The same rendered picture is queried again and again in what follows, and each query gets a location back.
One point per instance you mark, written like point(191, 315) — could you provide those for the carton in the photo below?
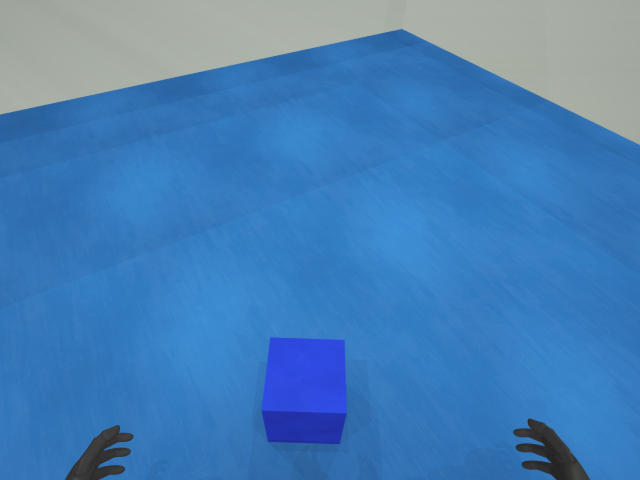
point(304, 398)

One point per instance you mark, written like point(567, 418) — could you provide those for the robot left hand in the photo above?
point(86, 468)

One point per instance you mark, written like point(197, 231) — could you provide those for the robot right hand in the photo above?
point(563, 466)

